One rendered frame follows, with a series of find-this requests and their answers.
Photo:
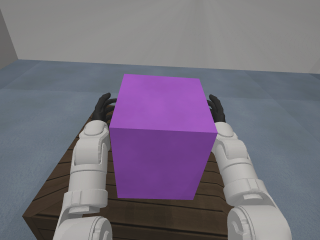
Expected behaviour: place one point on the right robot upper arm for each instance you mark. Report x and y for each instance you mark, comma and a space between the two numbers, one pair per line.
257, 222

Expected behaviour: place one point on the left robot forearm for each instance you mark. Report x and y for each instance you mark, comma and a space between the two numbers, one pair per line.
87, 184

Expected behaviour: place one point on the robot right hand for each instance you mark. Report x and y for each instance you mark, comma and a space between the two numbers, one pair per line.
217, 110

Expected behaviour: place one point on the right robot forearm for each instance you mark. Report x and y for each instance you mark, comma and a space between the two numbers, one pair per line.
241, 184

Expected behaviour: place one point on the carton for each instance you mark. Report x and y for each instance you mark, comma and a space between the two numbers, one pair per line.
162, 133

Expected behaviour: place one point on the robot left hand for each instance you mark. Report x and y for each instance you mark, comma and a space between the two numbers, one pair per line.
101, 110

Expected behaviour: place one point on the left robot upper arm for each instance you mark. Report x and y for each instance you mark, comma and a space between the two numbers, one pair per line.
85, 228

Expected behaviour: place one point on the pedestal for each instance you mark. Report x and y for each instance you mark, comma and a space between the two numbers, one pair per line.
203, 218

